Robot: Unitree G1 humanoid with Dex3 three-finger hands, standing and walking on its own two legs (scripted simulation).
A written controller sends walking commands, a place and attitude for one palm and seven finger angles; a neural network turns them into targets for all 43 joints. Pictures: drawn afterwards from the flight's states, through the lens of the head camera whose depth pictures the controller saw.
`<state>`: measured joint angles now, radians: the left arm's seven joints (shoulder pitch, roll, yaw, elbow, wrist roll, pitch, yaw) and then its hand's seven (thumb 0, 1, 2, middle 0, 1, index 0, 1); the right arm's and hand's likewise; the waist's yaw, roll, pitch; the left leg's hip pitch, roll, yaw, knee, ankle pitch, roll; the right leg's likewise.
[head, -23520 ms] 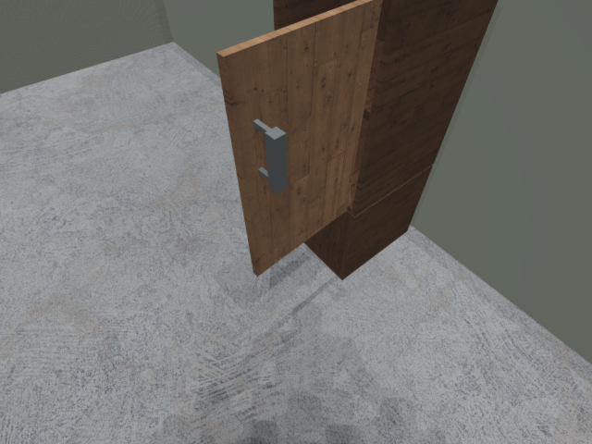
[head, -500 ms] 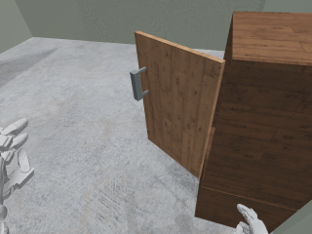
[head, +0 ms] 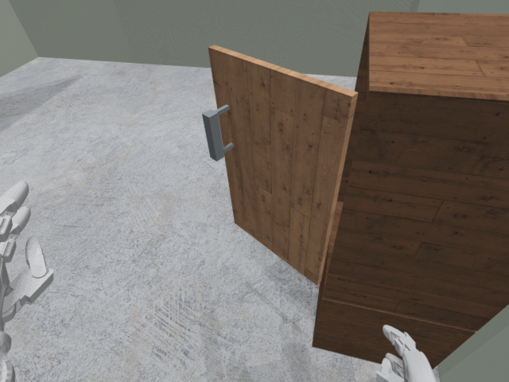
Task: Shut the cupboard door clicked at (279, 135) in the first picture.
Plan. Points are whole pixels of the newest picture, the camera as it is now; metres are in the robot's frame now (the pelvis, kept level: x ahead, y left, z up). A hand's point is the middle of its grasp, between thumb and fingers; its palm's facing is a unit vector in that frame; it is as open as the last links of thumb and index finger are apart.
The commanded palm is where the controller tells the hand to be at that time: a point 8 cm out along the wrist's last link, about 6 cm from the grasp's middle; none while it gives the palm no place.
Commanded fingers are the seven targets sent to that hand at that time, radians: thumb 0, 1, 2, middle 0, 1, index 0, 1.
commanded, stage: step back with the hand held close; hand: left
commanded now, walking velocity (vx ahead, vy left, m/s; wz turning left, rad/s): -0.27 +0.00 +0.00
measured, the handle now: (220, 132) +0.65 +0.16 +0.06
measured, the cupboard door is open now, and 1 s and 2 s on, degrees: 61 61 61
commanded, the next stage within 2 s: stop stepping back and stand still in 1.38 s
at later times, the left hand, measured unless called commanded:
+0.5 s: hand (19, 296) +0.17 +0.29 +0.16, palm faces +0.40 -0.77 -0.49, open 7.4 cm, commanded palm +0.11 +0.33 +0.17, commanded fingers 0.00 0.90 0.90 -0.20 -0.30 -0.20 -0.30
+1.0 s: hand out of the picture +0.12 +0.29 +0.16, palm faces +0.43 -0.78 -0.46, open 7.4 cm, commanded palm +0.06 +0.33 +0.17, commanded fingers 0.00 0.90 0.90 -0.20 -0.30 -0.20 -0.30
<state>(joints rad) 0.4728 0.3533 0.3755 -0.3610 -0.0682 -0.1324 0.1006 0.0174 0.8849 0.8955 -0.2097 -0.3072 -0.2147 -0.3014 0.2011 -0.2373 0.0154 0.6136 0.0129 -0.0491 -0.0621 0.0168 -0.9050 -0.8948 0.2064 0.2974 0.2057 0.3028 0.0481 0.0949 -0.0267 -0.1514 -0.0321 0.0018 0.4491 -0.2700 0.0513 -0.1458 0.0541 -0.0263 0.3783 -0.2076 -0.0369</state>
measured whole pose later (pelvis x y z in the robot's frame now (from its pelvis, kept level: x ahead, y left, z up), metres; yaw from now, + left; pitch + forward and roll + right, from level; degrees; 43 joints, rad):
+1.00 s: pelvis -0.09 +0.03 -0.03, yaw +0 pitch +1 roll -2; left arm 0.51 0.43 0.47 -0.54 -0.01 -0.29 0.15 0.02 0.88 0.90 -0.21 -0.31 -0.22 -0.30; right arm 0.24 -0.23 -0.02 0.57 0.00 -0.02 -0.05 0.02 -0.90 -0.89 0.21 0.30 0.21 0.30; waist -0.03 -0.02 0.00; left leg -0.48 -0.05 0.05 0.71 -0.28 0.09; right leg -0.47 0.02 -0.02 0.64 -0.19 0.00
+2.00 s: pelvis -0.30 +0.02 +0.00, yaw -1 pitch +0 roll -2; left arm 0.58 0.46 0.44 -0.51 -0.05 -0.17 0.16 0.02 0.88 0.90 -0.21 -0.31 -0.22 -0.30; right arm 0.28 -0.16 0.03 0.61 -0.01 -0.07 -0.07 0.02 -0.90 -0.89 0.21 0.30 0.21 0.30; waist -0.04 -0.01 -0.07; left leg -0.43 -0.02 -0.01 0.62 -0.36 0.02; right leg -0.21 0.04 -0.05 0.48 -0.38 -0.06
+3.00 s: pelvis -0.30 +0.06 +0.00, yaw -1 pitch +0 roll -1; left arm 0.54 0.39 0.40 -0.46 -0.03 -0.18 0.17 0.02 0.88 0.90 -0.21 -0.31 -0.22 -0.30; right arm 0.21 -0.18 0.02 0.61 0.01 -0.07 -0.07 0.02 -0.91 -0.89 0.21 0.30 0.21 0.30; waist 0.00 0.00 -0.03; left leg -0.27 0.05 0.06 0.51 -0.24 -0.01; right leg -0.21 0.00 -0.06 0.47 -0.26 -0.01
